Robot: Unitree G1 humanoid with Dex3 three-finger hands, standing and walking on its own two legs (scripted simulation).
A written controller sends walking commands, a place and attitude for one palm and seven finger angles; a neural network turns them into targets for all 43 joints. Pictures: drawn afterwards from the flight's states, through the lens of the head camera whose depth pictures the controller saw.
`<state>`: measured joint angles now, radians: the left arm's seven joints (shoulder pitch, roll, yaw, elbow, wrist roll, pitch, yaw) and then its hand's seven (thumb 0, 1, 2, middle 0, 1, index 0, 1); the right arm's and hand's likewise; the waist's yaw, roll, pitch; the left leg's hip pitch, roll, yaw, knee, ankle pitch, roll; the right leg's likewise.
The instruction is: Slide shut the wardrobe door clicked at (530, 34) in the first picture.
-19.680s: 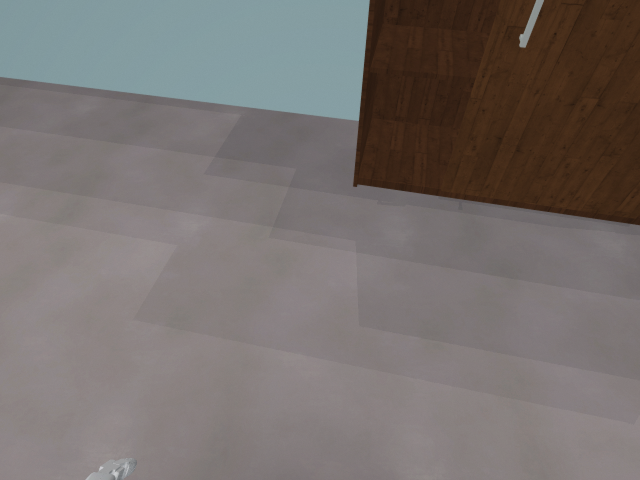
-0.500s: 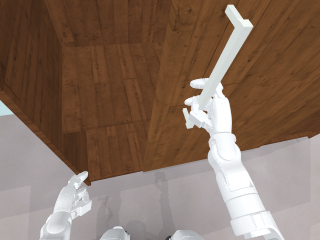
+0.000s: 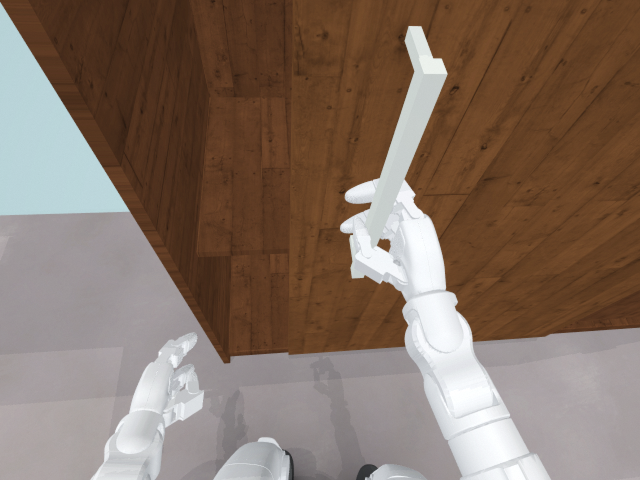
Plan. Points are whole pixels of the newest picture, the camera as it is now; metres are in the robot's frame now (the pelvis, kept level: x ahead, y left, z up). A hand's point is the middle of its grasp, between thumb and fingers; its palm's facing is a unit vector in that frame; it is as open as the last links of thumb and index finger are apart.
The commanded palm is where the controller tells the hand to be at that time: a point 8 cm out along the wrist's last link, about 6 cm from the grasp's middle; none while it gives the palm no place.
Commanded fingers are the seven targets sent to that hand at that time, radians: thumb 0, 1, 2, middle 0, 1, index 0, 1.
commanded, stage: step sideways, sliding the door along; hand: right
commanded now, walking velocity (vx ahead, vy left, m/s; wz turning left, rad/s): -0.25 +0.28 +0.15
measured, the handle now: (378, 190) +0.40 -0.04 +0.13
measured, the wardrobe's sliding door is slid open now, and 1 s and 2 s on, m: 0.17 0.00 0.00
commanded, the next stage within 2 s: stop walking and hold the door there in 1.40 s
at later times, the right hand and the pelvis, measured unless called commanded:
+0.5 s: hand (271, 259) +0.33 +0.07 +0.09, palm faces -0.10 +0.99 -0.12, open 5.9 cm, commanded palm +0.31 +0.07 +0.09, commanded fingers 0.00 -0.90 -0.90 0.45 1.40 0.45 1.40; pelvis -0.10 +0.11 +0.00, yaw +4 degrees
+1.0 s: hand (183, 260) +0.32 +0.16 +0.09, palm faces +0.04 +0.99 -0.15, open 6.1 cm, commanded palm +0.29 +0.17 +0.09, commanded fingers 0.00 -0.90 -0.90 0.45 1.40 0.45 1.40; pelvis -0.12 +0.26 +0.00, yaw +2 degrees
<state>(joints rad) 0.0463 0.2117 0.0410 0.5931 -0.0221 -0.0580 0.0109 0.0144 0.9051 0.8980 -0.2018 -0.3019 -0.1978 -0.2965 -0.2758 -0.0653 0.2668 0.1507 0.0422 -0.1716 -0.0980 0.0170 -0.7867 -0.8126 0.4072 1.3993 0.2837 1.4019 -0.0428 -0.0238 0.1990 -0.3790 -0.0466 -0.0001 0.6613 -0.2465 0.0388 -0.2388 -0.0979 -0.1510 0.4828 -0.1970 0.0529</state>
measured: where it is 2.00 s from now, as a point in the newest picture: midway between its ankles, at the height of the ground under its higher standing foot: outside the picture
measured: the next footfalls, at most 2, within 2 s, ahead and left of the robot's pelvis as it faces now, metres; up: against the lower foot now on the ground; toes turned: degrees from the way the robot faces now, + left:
left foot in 0.16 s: +0.03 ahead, +0.12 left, +0.00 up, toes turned +5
right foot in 0.44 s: -0.06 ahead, -0.07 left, +0.00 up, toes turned -5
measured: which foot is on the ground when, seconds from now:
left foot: down 0.00-0.00, up 0.02-0.14, down 0.16-0.46, up 0.48-0.62, down 0.64-0.90, up 0.92-1.00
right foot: down 0.00-0.20, up 0.22-0.42, down 0.44-0.70, up 0.72-0.86, down 0.88-1.00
